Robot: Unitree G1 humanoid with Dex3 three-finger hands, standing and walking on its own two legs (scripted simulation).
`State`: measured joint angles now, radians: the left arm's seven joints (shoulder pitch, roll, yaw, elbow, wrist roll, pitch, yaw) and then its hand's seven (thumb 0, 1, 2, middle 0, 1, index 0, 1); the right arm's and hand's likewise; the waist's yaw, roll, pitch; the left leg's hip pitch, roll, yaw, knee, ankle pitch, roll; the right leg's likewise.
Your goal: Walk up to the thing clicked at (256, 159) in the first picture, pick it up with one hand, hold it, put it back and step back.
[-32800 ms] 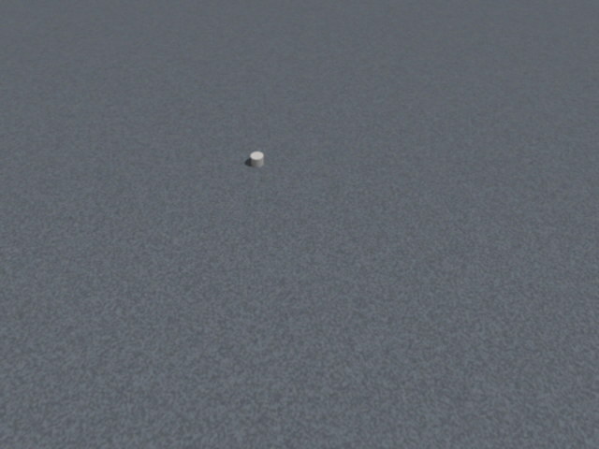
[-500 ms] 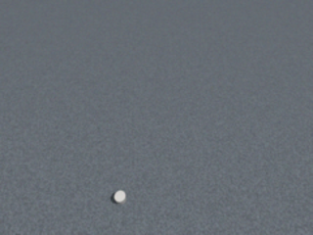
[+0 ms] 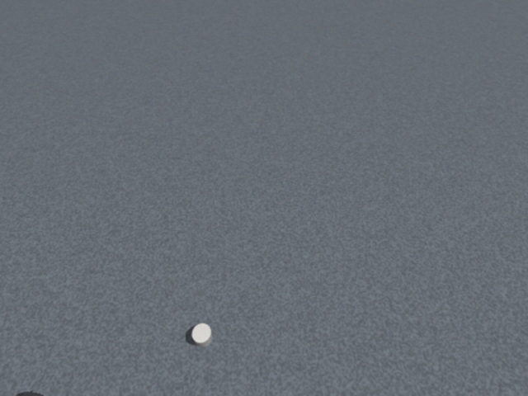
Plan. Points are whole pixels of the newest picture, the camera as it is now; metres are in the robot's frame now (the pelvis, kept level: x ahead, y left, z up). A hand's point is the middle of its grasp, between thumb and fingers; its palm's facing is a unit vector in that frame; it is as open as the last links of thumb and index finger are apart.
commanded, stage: stand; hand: left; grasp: from above
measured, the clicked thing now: (202, 335) +0.44 +0.24 -0.76
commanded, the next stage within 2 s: step back in 0.62 s
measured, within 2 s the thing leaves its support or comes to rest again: neither
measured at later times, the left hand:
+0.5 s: hand out of the picture +0.07 +0.25 -0.16, palm faces +0.00 -0.94 -0.34, open 7.3 cm
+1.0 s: hand out of the picture +0.04 +0.27 -0.17, palm faces +0.01 -0.91 -0.41, open 7.3 cm
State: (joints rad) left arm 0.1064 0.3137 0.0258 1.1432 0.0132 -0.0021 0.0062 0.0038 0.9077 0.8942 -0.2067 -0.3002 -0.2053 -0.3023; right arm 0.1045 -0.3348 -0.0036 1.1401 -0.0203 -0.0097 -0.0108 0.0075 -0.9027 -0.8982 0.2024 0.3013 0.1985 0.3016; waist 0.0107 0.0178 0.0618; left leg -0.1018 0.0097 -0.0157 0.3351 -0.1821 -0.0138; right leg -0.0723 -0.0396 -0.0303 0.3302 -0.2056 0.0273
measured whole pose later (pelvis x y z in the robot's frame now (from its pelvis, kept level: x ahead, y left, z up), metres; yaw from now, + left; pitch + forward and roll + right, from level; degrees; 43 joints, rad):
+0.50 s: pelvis +0.00 +0.00 +0.00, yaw +0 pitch -3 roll +0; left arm 0.11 0.33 0.02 1.13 0.01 -0.01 0.00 0.00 0.91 0.89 -0.21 -0.30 -0.21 -0.30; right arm 0.11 -0.34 0.00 1.14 -0.02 -0.01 0.00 0.01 -0.90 -0.90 0.20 0.30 0.20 0.30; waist 0.01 0.01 0.06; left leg -0.10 0.01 -0.02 0.33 -0.18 -0.02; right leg -0.07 -0.04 -0.03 0.32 -0.20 0.02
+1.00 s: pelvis -0.07 -0.01 -0.03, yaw +1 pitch -2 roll +0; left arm 0.06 0.40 0.07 0.96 0.00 0.05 0.00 0.00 0.91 0.89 -0.21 -0.30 -0.20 -0.30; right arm 0.07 -0.39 -0.05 0.97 -0.02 0.05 0.02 0.01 -0.90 -0.90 0.20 0.30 0.20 0.30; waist -0.01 0.02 0.18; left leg -0.38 0.01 -0.04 0.63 -0.22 0.01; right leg -0.40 0.04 0.04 0.94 -0.51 -0.04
